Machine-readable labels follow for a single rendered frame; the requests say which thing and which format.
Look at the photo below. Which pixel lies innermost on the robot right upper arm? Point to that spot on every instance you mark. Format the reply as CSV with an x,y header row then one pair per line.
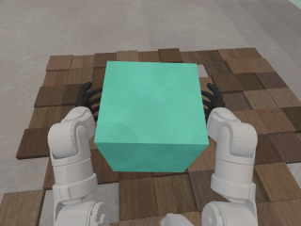
x,y
227,214

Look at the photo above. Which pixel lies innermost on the carton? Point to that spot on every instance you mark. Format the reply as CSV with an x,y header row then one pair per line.
x,y
151,116

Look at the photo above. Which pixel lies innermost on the robot right hand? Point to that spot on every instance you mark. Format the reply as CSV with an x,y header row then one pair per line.
x,y
216,100

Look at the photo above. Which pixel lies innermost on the left robot forearm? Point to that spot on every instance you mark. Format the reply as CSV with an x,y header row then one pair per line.
x,y
70,153

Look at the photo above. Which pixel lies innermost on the robot left hand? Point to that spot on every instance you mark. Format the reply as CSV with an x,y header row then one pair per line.
x,y
82,98

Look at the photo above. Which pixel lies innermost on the right robot forearm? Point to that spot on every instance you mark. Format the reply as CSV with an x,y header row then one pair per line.
x,y
235,152

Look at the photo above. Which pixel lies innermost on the robot right thigh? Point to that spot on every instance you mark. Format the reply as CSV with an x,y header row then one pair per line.
x,y
175,220

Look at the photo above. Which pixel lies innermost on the robot left upper arm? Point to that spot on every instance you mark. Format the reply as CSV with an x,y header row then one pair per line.
x,y
93,213

